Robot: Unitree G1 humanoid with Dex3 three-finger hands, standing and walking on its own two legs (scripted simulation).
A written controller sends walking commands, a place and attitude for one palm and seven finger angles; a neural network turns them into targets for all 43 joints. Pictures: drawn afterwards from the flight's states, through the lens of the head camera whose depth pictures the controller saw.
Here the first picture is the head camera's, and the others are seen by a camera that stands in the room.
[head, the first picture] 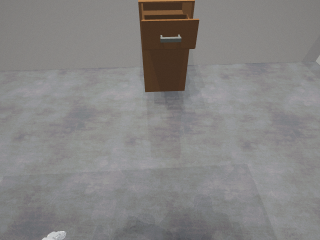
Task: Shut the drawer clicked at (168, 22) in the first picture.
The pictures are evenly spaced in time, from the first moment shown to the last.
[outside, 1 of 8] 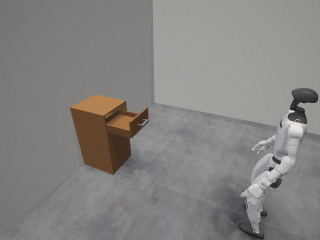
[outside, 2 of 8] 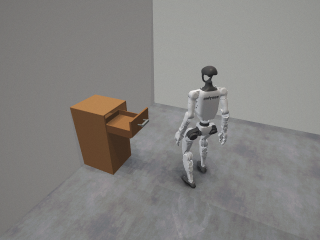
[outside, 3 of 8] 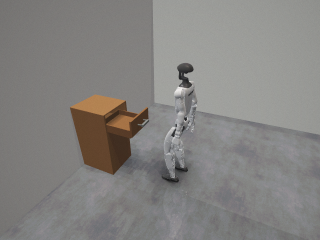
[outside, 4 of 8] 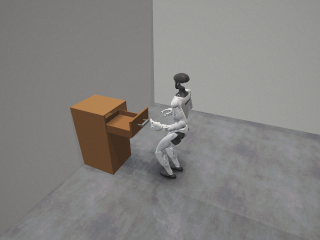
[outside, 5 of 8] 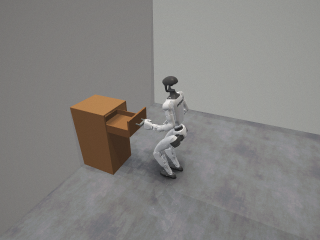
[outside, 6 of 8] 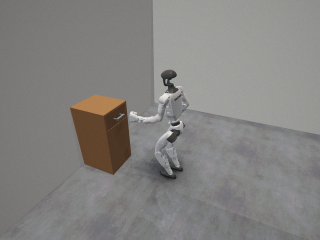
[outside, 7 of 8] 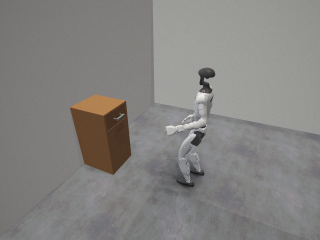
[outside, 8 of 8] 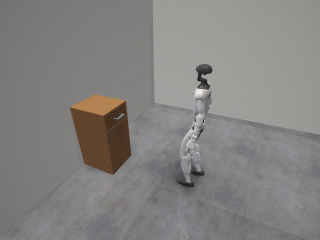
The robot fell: no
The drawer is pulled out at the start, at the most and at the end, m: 0.30 0.30 0.00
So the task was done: yes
